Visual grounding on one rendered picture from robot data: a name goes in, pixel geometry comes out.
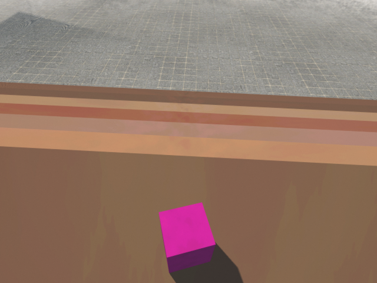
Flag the carton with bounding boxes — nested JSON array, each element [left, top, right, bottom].
[[159, 202, 216, 273]]

